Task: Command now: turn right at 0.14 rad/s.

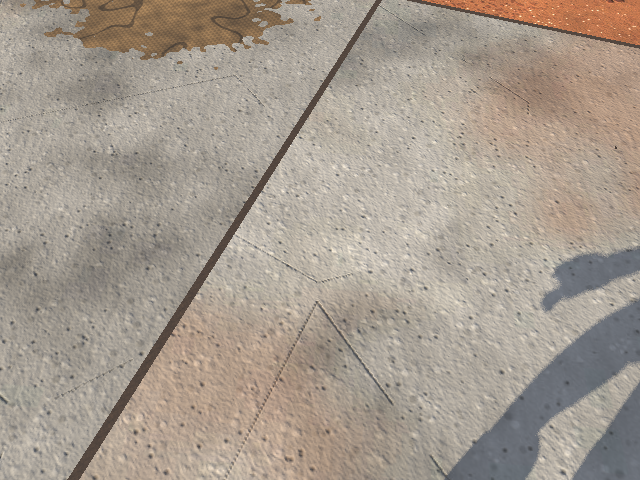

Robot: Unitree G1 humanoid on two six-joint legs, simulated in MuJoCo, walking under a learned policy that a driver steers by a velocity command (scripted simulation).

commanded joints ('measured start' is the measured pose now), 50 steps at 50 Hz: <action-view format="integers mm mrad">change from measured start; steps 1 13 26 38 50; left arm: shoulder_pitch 58 -4 4 -42 -254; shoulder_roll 183 66 137 51 70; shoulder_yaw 38 -5 23 14 6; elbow -64 -20 13 -21 -111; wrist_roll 19 26 -24 -3 -14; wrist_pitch -14 -56 -73 -129 -158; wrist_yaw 14 1 8 -31 -70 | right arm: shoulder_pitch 54 21 87 251 301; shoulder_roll -115 -125 -115 -143 -206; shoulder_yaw -16 -16 -21 -7 -24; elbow -44 42 95 129 167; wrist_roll -32 -21 22 -6 4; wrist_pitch -35 -26 -112 -103 -69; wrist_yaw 11 -12 34 27 -5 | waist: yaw -19 -2 -37 -43 -11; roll -37 -33 -107 98 127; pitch -174 -36 9 16 19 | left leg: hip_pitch -64 58 23 322 401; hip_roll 88 44 3 187 230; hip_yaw -73 -9 66 -153 -44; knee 27 -62 -7 -349 -242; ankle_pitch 158 136 -8 366 808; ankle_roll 51 -48 94 191 165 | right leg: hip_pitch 285 14 -33 -554 -309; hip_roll -163 -69 -190 -86 21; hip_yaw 165 110 248 -48 -111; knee -144 -138 -271 459 -10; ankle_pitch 498 153 -184 148 255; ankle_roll -91 -117 -239 -69 -140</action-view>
